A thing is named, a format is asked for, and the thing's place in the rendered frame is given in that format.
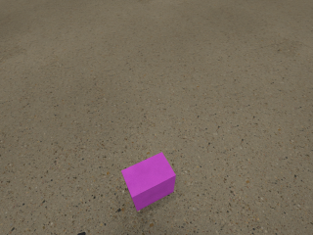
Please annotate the carton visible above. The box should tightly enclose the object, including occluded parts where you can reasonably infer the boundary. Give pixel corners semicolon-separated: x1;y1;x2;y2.
121;152;176;211

